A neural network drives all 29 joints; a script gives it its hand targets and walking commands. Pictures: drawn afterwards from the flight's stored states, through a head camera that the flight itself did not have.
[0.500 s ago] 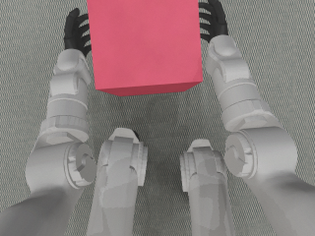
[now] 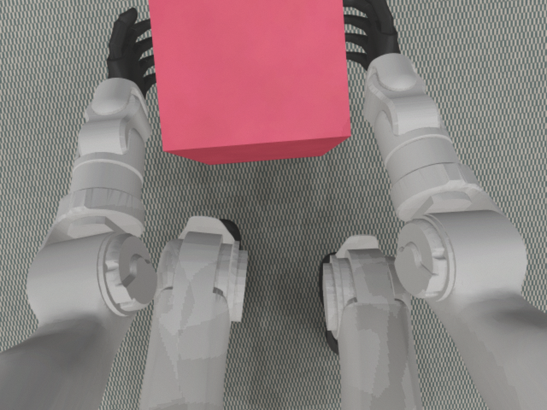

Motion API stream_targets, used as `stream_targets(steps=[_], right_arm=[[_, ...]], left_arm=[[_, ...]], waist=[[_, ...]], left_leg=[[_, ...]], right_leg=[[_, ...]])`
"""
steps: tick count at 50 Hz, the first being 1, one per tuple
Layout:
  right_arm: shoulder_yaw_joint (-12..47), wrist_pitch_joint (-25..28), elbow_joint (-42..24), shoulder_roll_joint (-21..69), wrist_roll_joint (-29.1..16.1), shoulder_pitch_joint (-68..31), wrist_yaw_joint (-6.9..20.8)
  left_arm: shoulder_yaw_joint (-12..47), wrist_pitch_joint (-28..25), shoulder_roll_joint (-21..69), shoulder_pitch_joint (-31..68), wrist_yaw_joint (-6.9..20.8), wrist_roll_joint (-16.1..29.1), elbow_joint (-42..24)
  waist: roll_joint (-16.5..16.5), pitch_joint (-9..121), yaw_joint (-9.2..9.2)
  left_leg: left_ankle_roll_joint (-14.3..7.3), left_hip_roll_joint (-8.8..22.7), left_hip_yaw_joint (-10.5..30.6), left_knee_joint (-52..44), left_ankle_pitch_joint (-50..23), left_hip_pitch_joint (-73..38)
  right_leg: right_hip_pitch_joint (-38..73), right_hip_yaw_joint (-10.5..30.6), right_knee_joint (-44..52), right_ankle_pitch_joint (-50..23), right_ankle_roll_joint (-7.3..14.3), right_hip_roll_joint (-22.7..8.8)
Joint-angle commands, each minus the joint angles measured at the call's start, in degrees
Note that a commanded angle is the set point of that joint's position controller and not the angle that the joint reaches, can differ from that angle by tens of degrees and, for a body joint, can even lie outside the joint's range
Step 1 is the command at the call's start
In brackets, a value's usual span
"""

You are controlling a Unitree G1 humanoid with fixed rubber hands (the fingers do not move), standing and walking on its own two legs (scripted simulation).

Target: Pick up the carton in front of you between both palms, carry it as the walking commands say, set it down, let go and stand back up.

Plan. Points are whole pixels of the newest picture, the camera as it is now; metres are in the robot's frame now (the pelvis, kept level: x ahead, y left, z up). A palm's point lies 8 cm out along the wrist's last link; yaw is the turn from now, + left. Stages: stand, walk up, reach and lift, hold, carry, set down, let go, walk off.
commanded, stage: set down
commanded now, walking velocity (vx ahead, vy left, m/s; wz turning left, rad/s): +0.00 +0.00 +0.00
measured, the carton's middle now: (256, 86) +0.50 +0.09 -0.25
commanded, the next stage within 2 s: let go in 1.62 s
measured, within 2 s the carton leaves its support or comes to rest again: rests again in 0.34 s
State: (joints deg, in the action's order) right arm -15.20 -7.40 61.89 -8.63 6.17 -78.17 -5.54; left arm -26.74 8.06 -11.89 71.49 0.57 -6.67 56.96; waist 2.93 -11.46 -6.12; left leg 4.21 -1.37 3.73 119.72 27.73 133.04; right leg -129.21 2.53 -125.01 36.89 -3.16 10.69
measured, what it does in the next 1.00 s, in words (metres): rises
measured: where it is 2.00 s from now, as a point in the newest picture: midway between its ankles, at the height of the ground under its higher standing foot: (278, 303)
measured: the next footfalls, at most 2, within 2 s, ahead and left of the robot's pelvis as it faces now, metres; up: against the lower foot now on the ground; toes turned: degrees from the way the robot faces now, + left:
none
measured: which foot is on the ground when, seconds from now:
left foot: down 0.00-1.00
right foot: down 0.00-1.00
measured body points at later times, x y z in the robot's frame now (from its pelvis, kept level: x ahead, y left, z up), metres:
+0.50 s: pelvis -0.01 +0.00 -0.01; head +0.36 +0.02 +0.25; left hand +0.47 +0.28 -0.21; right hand +0.54 -0.10 -0.21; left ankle +0.13 +0.14 -0.35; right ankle +0.09 -0.11 -0.35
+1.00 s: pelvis +0.00 +0.01 +0.07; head +0.32 +0.05 +0.38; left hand +0.48 +0.29 -0.06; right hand +0.56 -0.09 -0.06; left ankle +0.13 +0.14 -0.35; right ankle +0.09 -0.11 -0.35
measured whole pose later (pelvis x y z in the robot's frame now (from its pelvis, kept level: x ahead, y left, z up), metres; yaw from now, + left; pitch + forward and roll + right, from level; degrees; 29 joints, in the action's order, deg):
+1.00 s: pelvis +0.00 +0.01 +0.07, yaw +1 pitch +43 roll -1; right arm -8.8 -7.1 55.6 -15.9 -3.4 -69.8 -5.8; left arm -15.6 4.7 -15.7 62.7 -4.3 7.2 51.0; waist 2.3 -2.3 -5.8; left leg 1.2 -1.2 1.9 107.1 25.5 124.8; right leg -119.7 1.6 -111.6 35.3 -2.2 4.1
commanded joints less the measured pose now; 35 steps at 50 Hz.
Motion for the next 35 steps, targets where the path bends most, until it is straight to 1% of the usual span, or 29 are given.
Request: stream_targets(steps=[1,8,12,13,14,15,16,17,18,19,21,24,27,30,33,35], right_arm=[[12.1,1.1,-0.7,40.1,-1.0,-22.4,11.5],[9.5,0.9,1.8,34.5,0.7,-20.7,11.4],[9.6,1.3,1.5,29.6,0.2,-20.8,10.5],[9.4,1.6,1.5,26.4,0.0,-20.3,9.8],[8.9,2.0,1.5,20.8,-0.3,-19.3,8.7],[8.2,2.5,1.5,13.0,-0.8,-17.8,7.0],[6.4,3.2,1.7,0.9,-1.6,-14.3,4.2],[6.5,4.0,1.1,-8.9,-3.4,-12.1,1.7],[7.8,4.5,0.9,-11.6,-5.5,-12.6,0.2],[9.2,4.8,0.6,-12.3,-7.5,-13.5,-0.4],[12.1,5.6,-0.7,-12.7,-10.9,-15.0,-0.7],[15.5,6.4,-5.0,-12.1,-14.7,-17.4,-0.4],[17.2,6.4,-9.1,-13.0,-17.1,-17.5,-0.6],[16.8,5.6,-12.1,-14.0,-17.4,-14.7,-1.3],[14.9,4.4,-15.3,-14.9,-16.0,-12.6,-2.0],[13.2,3.4,-18.0,-15.2,-15.0,-11.4,-2.4]], left_arm=[[14.0,-1.2,35.9,27.0,11.0,1.9,-0.5],[11.1,-1.7,30.6,25.4,10.2,0.7,2.1],[9.3,-2.7,26.2,24.7,9.0,0.9,3.2],[8.2,-3.1,23.2,23.6,8.2,0.9,3.6],[6.4,-3.8,18.1,21.4,6.9,0.9,4.2],[4.3,-4.8,10.9,18.3,5.1,1.0,5.2],[1.0,-6.2,-0.8,12.9,2.1,1.2,7.0],[0.8,-7.7,-10.1,10.1,-0.7,2.5,7.8],[1.6,-8.8,-13.4,10.3,-2.4,4.6,8.7],[2.6,-9.7,-14.7,11.4,-3.3,6.7,8.8],[5.0,-11.3,-16.5,13.6,-4.0,10.5,8.0],[9.2,-12.7,-17.2,16.2,-3.9,15.5,5.4],[11.7,-12.5,-17.6,15.0,-3.6,19.0,3.2],[12.7,-11.5,-18.1,12.2,-4.0,20.6,-0.4],[12.9,-9.9,-18.0,8.8,-4.7,20.8,-4.2],[13.0,-8.5,-17.7,7.2,-5.3,20.4,-8.0]], waist=[[4.3,44.3,-2.47],[4.0,40.3,-1.9],[3.8,41.0,-2.25],[3.7,41.5,-2.5],[3.5,42.2,-2.78],[3.4,42.8,-2.99],[3.3,42.9,-3.11],[2.4,43.4,-3.4],[1.9,44.1,-3.71],[2.0,44.9,-3.8],[2.4,47.3,-4.12],[3.4,52.9,-4.46],[4.0,60.0,-4.35],[3.4,67.4,-4.11],[2.9,73.4,-3.47],[1.7,76.9,-3.02]], left_leg=[[-3.4,-3.4,-6.3,-5.0,-14.3,-27.0],[-3.5,-3.0,-6.1,-5.1,-11.0,-25.5],[-3.1,-2.3,-6.5,-4.6,-10.7,-26.4],[-2.9,-2.0,-6.7,-4.4,-10.7,-26.9],[-2.6,-1.6,-7.0,-4.2,-10.8,-27.6],[-2.4,-1.2,-7.2,-4.1,-10.7,-28.4],[-2.0,-0.4,-7.4,-4.3,-10.4,-29.2],[-1.8,0.2,-7.3,-4.9,-10.3,-30.4],[-1.6,0.5,-6.8,-5.1,-11.1,-31.3],[-1.6,0.8,-6.4,-4.9,-12.6,-31.9],[-1.9,1.4,-6.0,-4.0,-16.0,-32.5],[-2.4,2.1,-5.9,-2.9,-20.6,-33.8],[-2.3,2.3,-6.2,-2.8,-23.0,-37.2],[-2.2,2.1,-6.3,-3.6,-24.2,-43.4],[-2.0,1.3,-6.7,-5.4,-23.8,-49.8],[-1.9,0.6,-7.3,-7.2,-23.0,-54.0]], right_leg=[[10.8,-3.6,13.3,-12.5,2.5,-0.5],[10.7,-3.4,13.3,-9.6,2.7,-1.0],[13.1,-3.5,13.0,-9.3,2.1,-1.6],[14.0,-3.5,12.9,-9.3,1.9,-1.9],[15.2,-3.5,12.7,-9.3,1.6,-2.3],[16.6,-3.6,12.5,-9.1,1.1,-2.8],[17.7,-3.7,12.4,-8.5,0.6,-3.5],[18.7,-3.4,12.4,-8.4,0.3,-4.2],[18.5,-2.8,12.4,-9.0,0.0,-4.8],[18.5,-2.3,12.4,-10.2,0.0,-5.4],[19.6,-1.8,11.5,-13.2,0.1,-6.2],[22.8,-1.9,10.1,-17.4,0.3,-7.0],[26.9,-2.8,9.6,-19.1,0.2,-7.4],[30.6,-4.0,9.8,-18.8,0.2,-7.3],[32.2,-5.7,11.0,-16.2,0.3,-6.7],[32.9,-6.6,12.6,-14.5,0.7,-6.0]])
